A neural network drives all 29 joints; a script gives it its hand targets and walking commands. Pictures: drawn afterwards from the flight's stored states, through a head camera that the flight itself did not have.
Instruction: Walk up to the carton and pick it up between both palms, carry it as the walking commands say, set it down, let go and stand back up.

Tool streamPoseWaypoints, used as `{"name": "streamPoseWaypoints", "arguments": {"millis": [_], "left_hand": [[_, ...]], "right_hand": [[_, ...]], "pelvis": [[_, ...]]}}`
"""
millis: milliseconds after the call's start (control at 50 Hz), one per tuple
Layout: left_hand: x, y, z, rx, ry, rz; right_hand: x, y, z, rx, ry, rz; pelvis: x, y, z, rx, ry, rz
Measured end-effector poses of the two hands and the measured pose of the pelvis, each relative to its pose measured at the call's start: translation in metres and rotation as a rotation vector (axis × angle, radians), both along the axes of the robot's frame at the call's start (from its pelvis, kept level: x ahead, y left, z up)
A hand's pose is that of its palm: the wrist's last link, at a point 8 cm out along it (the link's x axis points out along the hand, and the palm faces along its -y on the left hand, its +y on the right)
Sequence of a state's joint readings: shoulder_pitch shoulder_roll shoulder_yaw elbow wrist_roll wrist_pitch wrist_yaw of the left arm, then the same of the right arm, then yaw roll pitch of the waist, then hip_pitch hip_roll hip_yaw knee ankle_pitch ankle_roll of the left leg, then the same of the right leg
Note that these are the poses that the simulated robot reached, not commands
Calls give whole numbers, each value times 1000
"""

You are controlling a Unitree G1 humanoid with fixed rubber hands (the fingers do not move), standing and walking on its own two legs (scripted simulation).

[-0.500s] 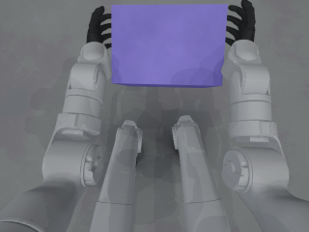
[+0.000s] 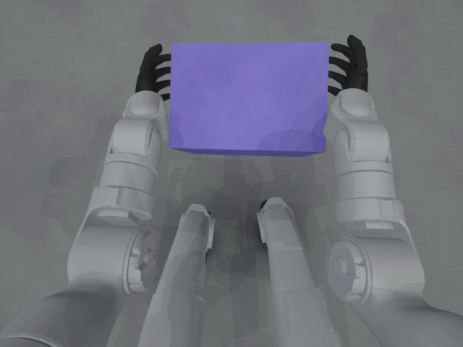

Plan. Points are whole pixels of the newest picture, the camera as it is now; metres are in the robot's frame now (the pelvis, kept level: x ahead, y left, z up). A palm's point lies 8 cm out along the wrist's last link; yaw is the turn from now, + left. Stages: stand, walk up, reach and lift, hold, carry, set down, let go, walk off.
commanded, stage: reach and lift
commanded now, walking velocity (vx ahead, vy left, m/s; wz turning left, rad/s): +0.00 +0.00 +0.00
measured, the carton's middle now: (247, 110) +0.47 -0.03 -0.13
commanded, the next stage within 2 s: none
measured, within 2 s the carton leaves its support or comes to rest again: neither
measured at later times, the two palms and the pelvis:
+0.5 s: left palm (111, 72) +0.45 +0.13 +0.07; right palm (395, 64) +0.44 -0.17 +0.09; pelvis +0.07 +0.00 +0.07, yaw +0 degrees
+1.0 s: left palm (78, 46) +0.45 +0.14 +0.12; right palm (431, 29) +0.44 -0.17 +0.15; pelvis +0.16 +0.02 +0.12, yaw +0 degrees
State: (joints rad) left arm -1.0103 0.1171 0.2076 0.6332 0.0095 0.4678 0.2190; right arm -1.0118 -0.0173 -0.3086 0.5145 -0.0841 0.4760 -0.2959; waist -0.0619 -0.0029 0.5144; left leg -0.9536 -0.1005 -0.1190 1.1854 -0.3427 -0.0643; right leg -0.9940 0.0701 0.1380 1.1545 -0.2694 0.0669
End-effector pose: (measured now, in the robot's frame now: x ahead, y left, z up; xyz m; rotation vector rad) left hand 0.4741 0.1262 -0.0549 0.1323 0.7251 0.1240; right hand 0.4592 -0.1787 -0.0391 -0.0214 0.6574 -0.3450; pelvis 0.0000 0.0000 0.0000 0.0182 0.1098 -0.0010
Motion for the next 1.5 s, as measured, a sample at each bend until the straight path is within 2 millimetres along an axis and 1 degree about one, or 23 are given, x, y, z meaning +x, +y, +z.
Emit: {"name": "streamPoseWaypoints", "arguments": {"millis": [160,300,360,400,440,500,560,660,800,880,960,1080,1180,1260,1380,1500], "left_hand": [[-6,1,24,5,5,-5],[-10,2,53,2,19,-2],[-14,3,71,-5,33,5],[-17,3,85,-12,45,11],[-20,4,101,-20,51,17],[-22,5,123,-24,47,18],[-19,6,142,-20,30,12],[-11,9,161,-27,13,0],[-11,18,168,-39,21,-16],[-16,19,169,-43,31,-13],[-21,15,172,-40,43,-5],[-22,6,185,-30,32,-13],[-22,5,200,-30,6,-32],[-26,3,209,-27,-9,-45],[-34,2,212,-33,5,-57],[-45,8,210,-11,19,-1]], "right_hand": [[-6,1,24,-2,5,1],[-10,2,54,-4,19,3],[-13,3,71,-4,32,5],[-16,4,86,-2,44,3],[-19,4,101,-1,48,0],[-21,6,124,3,43,-4],[-19,6,144,-1,27,-1],[-13,6,165,12,10,29],[-14,9,174,61,13,85],[-18,12,177,54,20,60],[-21,12,181,26,32,27],[-25,6,194,12,18,-14],[-31,1,205,37,-8,11],[-38,-4,211,65,-25,35],[-45,-6,209,64,-11,41],[-41,6,208,24,8,34]], "pelvis": [[6,0,20,-2,-17,1],[19,-1,36,-1,25,2],[32,-1,43,-2,87,3],[44,-2,50,-2,137,4],[57,-3,58,-3,152,3],[73,-3,69,-11,131,0],[86,-2,79,-17,96,-1],[106,0,93,-19,45,-3],[132,7,110,-19,7,2],[147,12,116,-20,-10,7],[158,17,120,-22,-27,7],[168,20,124,-22,-65,-7],[171,17,126,-21,-119,-15],[168,15,126,-21,-169,-13],[159,12,123,-17,-221,-21],[148,7,122,-14,-229,-19]]}}
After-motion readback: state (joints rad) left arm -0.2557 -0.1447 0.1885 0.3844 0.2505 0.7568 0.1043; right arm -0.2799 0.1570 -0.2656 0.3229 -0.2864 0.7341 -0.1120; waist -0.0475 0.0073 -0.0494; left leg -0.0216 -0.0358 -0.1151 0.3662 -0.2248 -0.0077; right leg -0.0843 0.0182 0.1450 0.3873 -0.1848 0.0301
